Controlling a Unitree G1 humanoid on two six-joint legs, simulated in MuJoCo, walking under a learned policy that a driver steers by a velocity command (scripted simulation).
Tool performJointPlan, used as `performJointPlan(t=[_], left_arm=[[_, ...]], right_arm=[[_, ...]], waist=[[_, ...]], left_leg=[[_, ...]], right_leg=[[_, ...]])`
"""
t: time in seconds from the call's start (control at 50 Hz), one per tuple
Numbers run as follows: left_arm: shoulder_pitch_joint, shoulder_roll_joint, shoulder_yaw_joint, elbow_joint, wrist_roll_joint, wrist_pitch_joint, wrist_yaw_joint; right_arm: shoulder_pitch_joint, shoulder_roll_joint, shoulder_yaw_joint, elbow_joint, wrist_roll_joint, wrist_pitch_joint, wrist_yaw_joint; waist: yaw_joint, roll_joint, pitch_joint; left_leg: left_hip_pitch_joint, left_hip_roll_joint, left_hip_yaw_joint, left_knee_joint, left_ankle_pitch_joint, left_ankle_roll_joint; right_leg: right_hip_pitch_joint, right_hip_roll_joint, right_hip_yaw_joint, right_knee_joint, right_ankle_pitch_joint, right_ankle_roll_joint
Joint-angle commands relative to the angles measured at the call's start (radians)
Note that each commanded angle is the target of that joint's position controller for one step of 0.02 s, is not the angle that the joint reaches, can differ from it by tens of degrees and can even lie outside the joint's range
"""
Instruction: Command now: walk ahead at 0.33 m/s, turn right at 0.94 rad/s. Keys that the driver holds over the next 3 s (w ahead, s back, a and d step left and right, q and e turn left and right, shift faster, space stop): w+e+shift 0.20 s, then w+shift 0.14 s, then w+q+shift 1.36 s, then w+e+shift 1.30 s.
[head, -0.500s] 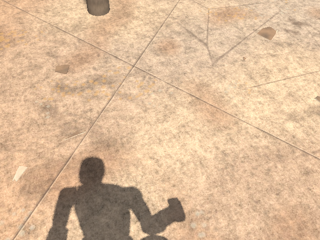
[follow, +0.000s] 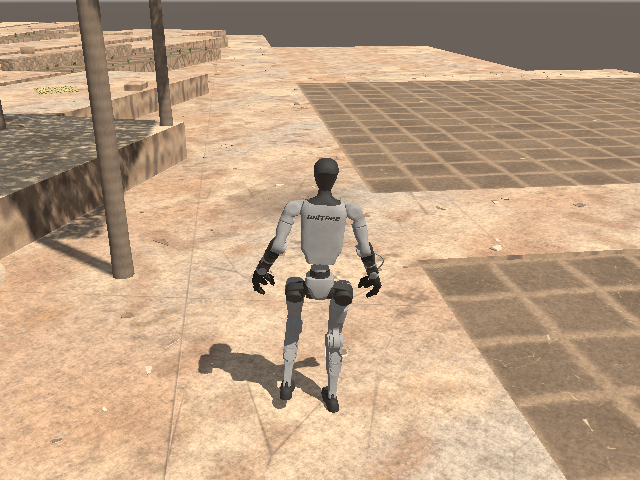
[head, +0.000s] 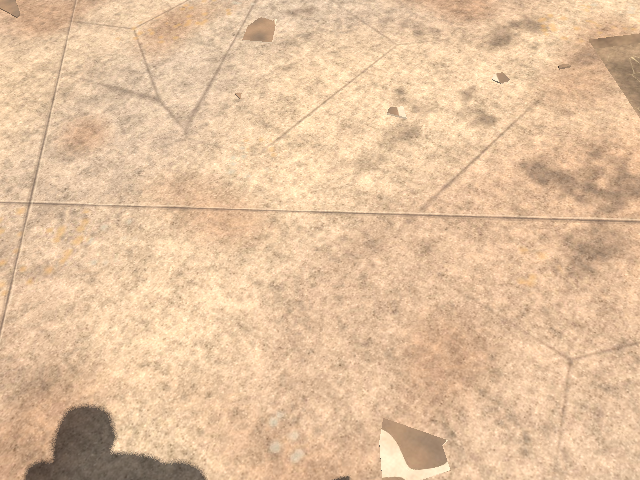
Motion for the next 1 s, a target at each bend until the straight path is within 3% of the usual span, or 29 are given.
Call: performJointPlan(t=[0.02, 0.14, 0.18, 0.2, 0.22, 0.24, 0.26, 0.28, 0.3, 0.32, 0.36, 0.4, 0.44, 0.48, 0.52, 0.58, 0.6, 0.62, 0.64, 0.66, 0.68, 0.7, 0.74, 0.76, 0.8, 0.86, 0.92, 0.96, 1.0], left_arm=[[0.046, 0.184, 0.051, -0.057, 0.013, -0.017, -0.006], [-0.011, 0.189, 0.049, -0.073, 0.011, -0.052, -0.014], [-0.113, 0.173, 0.042, -0.103, 0.012, -0.054, -0.022], [-0.159, 0.153, 0.036, -0.112, 0.012, -0.056, -0.021], [-0.150, 0.091, 0.017, -0.110, 0.006, -0.070, -0.015], [-0.123, -0.007, -0.015, -0.127, -0.011, -0.088, -0.008], [-0.106, 0.022, -0.021, -0.147, -0.006, -0.092, -0.003], [-0.118, 0.068, -0.015, -0.129, 0.012, -0.088, -0.003], [-0.119, 0.084, -0.011, -0.111, 0.030, -0.088, -0.018], [-0.095, 0.081, -0.011, -0.094, 0.040, -0.087, -0.033], [-0.113, 0.073, -0.016, -0.091, 0.049, -0.084, -0.053], [-0.162, 0.066, -0.024, -0.108, 0.047, -0.086, -0.054], [-0.228, 0.072, -0.034, -0.128, 0.055, -0.089, -0.058], [-0.323, 0.034, -0.058, -0.151, 0.042, -0.100, -0.065], [-0.364, 0.014, -0.071, -0.164, 0.027, -0.109, -0.071], [-0.270, 0.057, -0.055, -0.139, 0.023, -0.121, -0.043], [-0.116, 0.085, -0.038, -0.087, 0.026, -0.128, -0.023], [0.067, 0.133, -0.015, -0.036, 0.044, -0.135, 0.002], [0.246, 0.228, 0.013, -0.024, 0.073, -0.141, 0.024], [0.263, 0.271, 0.020, -0.019, 0.067, -0.132, 0.026], [0.143, 0.193, 0.004, -0.023, 0.063, -0.128, 0.029], [0.091, 0.118, -0.013, -0.021, 0.053, -0.131, 0.026], [0.049, 0.055, -0.030, 0.005, 0.042, -0.138, 0.027], [0.053, 0.044, -0.033, 0.021, 0.032, -0.146, 0.028], [0.075, 0.022, -0.035, 0.055, 0.015, -0.166, 0.021], [0.071, 0.005, -0.038, 0.090, 0.017, -0.185, 0.017], [0.077, 0.031, -0.033, 0.123, 0.020, -0.192, 0.026], [0.120, 0.073, -0.028, 0.146, 0.019, -0.190, 0.034], [0.143, 0.145, -0.011, 0.148, 0.023, -0.171, 0.048]], right_arm=[[-0.098, -0.097, -0.021, -0.089, -0.003, -0.029, 0.010], [-0.159, -0.078, -0.003, -0.112, 0.022, -0.075, 0.014], [-0.051, -0.081, -0.006, -0.090, 0.048, -0.085, 0.001], [0.059, -0.094, -0.014, -0.063, 0.053, -0.092, -0.014], [0.180, -0.157, -0.032, -0.033, 0.035, -0.104, -0.032], [0.245, -0.243, -0.046, -0.045, 0.002, -0.116, -0.042], [0.156, -0.280, -0.059, -0.052, -0.021, -0.118, -0.032], [0.102, -0.204, -0.046, -0.064, -0.015, -0.119, -0.019], [0.096, -0.146, -0.030, -0.061, -0.001, -0.123, -0.009], [0.102, -0.123, -0.021, -0.057, 0.004, -0.130, -0.005], [0.166, -0.115, -0.017, -0.020, 0.010, -0.146, -0.002], [0.229, -0.116, -0.021, 0.014, 0.019, -0.158, 0.008], [0.248, -0.106, -0.021, 0.032, 0.032, -0.157, 0.012], [0.262, -0.090, -0.021, 0.038, 0.028, -0.154, 0.014], [0.281, -0.129, -0.034, 0.056, 0.023, -0.150, 0.011], [0.295, -0.168, -0.047, 0.087, 0.031, -0.142, 0.013], [0.275, -0.172, -0.048, 0.091, 0.038, -0.145, 0.016], [0.252, -0.164, -0.046, 0.083, 0.048, -0.155, 0.021], [0.253, -0.060, -0.021, 0.041, 0.060, -0.164, 0.022], [0.233, -0.024, -0.013, -0.012, 0.075, -0.159, 0.021], [0.182, -0.063, -0.022, -0.002, 0.058, -0.139, 0.017], [0.153, -0.058, -0.020, 0.001, 0.041, -0.130, 0.027], [0.155, -0.032, -0.020, 0.019, 0.024, -0.104, 0.049], [0.153, -0.014, -0.016, 0.018, 0.016, -0.087, 0.057], [0.086, 0.004, -0.010, -0.006, 0.012, -0.064, 0.071], [-0.025, 0.009, 0.001, -0.060, 0.013, -0.058, 0.085], [-0.138, 0.000, 0.017, -0.103, 0.014, -0.062, 0.104], [-0.193, 0.008, 0.027, -0.119, 0.017, -0.065, 0.111], [-0.115, -0.028, 0.020, -0.095, 0.024, -0.065, 0.100]], waist=[[0.042, -0.175, -0.052], [0.030, -0.156, -0.027], [-0.048, -0.146, -0.032], [-0.121, -0.099, -0.037], [-0.166, 0.007, -0.078], [-0.169, 0.210, -0.163], [-0.097, 0.172, -0.129], [-0.070, 0.058, -0.069], [-0.061, 0.019, -0.047], [-0.051, 0.038, -0.050], [-0.067, 0.084, -0.024], [-0.076, 0.077, 0.008], [-0.070, 0.079, 0.028], [-0.103, 0.091, 0.046], [-0.114, 0.118, 0.048], [-0.049, 0.119, -0.003], [0.037, 0.073, -0.084], [0.132, 0.025, -0.205], [0.198, -0.159, -0.373], [0.167, -0.308, -0.438], [0.115, -0.199, -0.258], [0.086, -0.131, -0.155], [0.022, -0.147, -0.049], [0.004, -0.175, -0.018], [-0.010, -0.149, 0.035], [-0.039, -0.135, 0.083], [-0.044, -0.084, 0.123], [-0.035, -0.065, 0.114], [-0.089, -0.115, 0.018]], left_leg=[[-0.142, -0.023, -0.003, -0.089, 0.004, -0.007], [0.020, -0.055, -0.012, -0.295, 0.016, 0.008], [0.316, -0.064, -0.011, -0.417, 0.044, 0.035], [0.528, -0.052, 0.003, -0.502, 0.110, 0.049], [0.712, 0.047, -0.049, -0.553, 0.024, 0.070], [0.765, 0.327, -0.422, -0.704, -0.348, 0.127], [0.646, 0.420, -0.737, -0.808, -0.561, 0.195], [0.566, 0.400, -0.672, -0.786, -0.537, 0.207], [0.527, 0.328, -0.526, -0.760, -0.449, 0.189], [0.501, 0.266, -0.407, -0.763, -0.360, 0.171], [0.454, 0.201, -0.293, -0.795, -0.271, 0.182], [0.459, 0.189, -0.276, -0.818, -0.219, 0.225], [0.465, 0.181, -0.257, -0.854, -0.139, 0.261], [0.385, 0.147, -0.203, -0.866, -0.015, 0.260], [0.339, 0.150, -0.179, -0.865, 0.108, 0.258], [0.323, 0.178, -0.174, -0.740, 0.460, 0.250], [0.294, 0.139, -0.122, -0.548, 0.661, 0.232], [0.138, 0.077, -0.081, -0.285, 0.614, 0.213], [-0.108, -0.009, -0.020, 0.078, 0.187, 0.191], [-0.256, -0.060, -0.014, 0.290, -0.119, 0.197], [-0.325, -0.001, -0.026, 0.381, -0.029, 0.201], [-0.324, 0.043, -0.013, 0.355, 0.034, 0.197], [-0.276, 0.086, -0.003, 0.306, 0.073, 0.169], [-0.277, 0.101, 0.003, 0.306, 0.080, 0.156], [-0.335, 0.109, 0.014, 0.317, 0.132, 0.148], [-0.353, 0.102, 0.046, 0.233, 0.266, 0.149], [-0.244, 0.078, 0.154, -0.012, 0.368, 0.184], [-0.109, 0.011, 0.251, -0.152, 0.382, 0.227], [0.023, -0.073, 0.299, -0.187, 0.314, 0.259]], right_leg=[[0.126, -0.246, 0.434, -0.247, -0.497, -0.138], [-0.015, -0.200, 0.468, -0.170, -0.374, -0.125], [-0.227, -0.165, 0.459, -0.137, -0.348, -0.083], [-0.371, -0.119, 0.418, -0.058, -0.378, -0.042], [-0.496, -0.048, 0.299, 0.116, -0.424, 0.009], [-0.549, 0.059, 0.100, 0.452, -0.415, 0.041], [-0.643, 0.007, 0.059, 0.619, -0.274, 0.042], [-0.648, -0.067, 0.044, 0.700, -0.176, 0.042], [-0.634, -0.082, 0.039, 0.708, -0.115, 0.046], [-0.596, -0.093, 0.031, 0.701, -0.070, 0.056], [-0.572, -0.089, 0.026, 0.695, -0.004, 0.071], [-0.601, -0.081, 0.028, 0.646, 0.021, 0.082], [-0.608, -0.148, -0.084, 0.534, 0.054, 0.107], [-0.475, -0.159, -0.144, 0.359, 0.075, 0.131], [-0.327, -0.140, -0.175, 0.235, 0.046, 0.129], [-0.054, -0.084, -0.191, 0.110, -0.028, 0.096], [0.154, -0.064, -0.190, 0.057, 0.000, 0.078], [0.440, -0.127, -0.145, 0.086, -0.023, 0.056], [0.707, -0.431, 0.204, 0.004, -0.473, 0.010], [0.665, -0.595, 0.622, -0.198, -0.770, -0.020], [0.517, -0.560, 0.547, -0.195, -0.694, -0.020], [0.403, -0.516, 0.384, -0.186, -0.527, -0.014], [0.246, -0.432, 0.168, -0.247, -0.302, 0.012], [0.208, -0.426, 0.103, -0.269, -0.241, 0.015], [0.195, -0.409, -0.017, -0.306, -0.086, 0.021], [0.158, -0.370, -0.210, -0.345, 0.141, 0.035], [0.142, -0.328, -0.366, -0.384, 0.350, 0.060], [0.185, -0.324, -0.423, -0.341, 0.737, 0.081], [0.307, -0.348, -0.428, -0.160, 1.205, 0.097]])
